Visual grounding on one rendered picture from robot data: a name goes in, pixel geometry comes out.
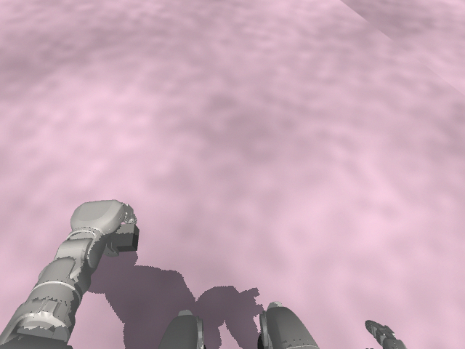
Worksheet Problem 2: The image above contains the left robot arm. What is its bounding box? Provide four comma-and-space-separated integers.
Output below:
0, 228, 106, 349

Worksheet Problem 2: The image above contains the left robot hand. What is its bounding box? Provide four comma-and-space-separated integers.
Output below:
70, 200, 137, 257

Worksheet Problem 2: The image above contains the small box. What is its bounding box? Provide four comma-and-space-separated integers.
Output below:
110, 223, 140, 252

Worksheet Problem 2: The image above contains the right robot hand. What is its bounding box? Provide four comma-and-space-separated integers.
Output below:
365, 320, 407, 349

